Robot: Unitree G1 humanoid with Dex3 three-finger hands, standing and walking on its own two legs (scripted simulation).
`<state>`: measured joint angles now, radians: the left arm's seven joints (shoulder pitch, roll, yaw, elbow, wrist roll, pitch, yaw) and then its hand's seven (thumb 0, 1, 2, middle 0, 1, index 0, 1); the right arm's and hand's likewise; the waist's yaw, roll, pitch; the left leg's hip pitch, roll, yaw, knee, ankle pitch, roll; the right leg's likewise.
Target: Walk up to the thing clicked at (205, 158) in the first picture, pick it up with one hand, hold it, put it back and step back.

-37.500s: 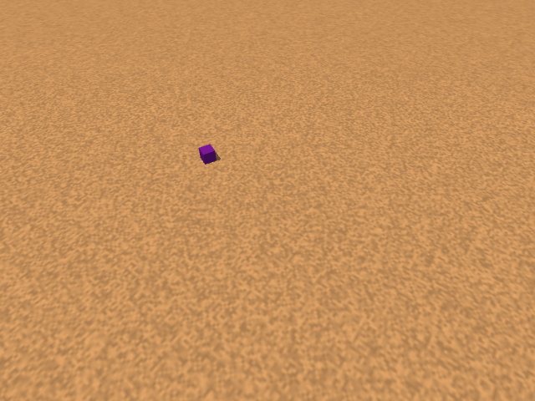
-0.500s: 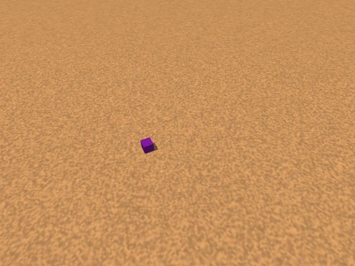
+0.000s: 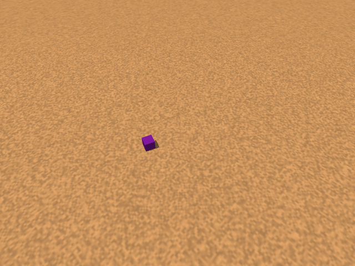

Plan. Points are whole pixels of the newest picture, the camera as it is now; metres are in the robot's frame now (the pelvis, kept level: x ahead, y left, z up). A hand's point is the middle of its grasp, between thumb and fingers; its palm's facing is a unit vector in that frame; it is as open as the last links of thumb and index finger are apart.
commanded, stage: step back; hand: left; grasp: from above
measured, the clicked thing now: (148, 142) +1.02 +0.25 -0.72
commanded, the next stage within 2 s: stand in 0.28 s
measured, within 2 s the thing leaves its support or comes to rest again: neither
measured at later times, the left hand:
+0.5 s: hand out of the picture +0.13 +0.26 -0.13, palm faces -0.04 -0.94 -0.33, open 7.4 cm
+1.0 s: hand out of the picture +0.09 +0.26 -0.14, palm faces -0.06 -0.94 -0.33, open 7.4 cm
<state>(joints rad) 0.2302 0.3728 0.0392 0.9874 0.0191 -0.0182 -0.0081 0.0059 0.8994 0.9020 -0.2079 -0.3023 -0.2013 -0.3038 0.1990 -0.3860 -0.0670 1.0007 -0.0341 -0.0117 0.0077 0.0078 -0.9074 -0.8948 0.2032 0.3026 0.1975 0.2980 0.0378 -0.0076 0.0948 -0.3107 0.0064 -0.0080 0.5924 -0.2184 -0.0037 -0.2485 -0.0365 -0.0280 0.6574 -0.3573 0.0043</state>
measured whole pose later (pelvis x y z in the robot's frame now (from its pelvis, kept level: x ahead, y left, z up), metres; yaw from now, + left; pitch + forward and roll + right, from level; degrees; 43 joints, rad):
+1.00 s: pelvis +0.02 +0.01 +0.02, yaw -2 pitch -3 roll +0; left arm 0.11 0.35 0.00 1.15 0.01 -0.01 0.00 0.00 0.90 0.90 -0.20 -0.30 -0.20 -0.30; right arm 0.09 -0.34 -0.01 1.17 -0.01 -0.01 0.02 0.01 -0.91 -0.89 0.20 0.30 0.20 0.30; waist -0.01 0.00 0.06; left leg -0.16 0.01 0.02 0.33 -0.13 0.00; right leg -0.08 -0.03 0.00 0.32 -0.20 0.03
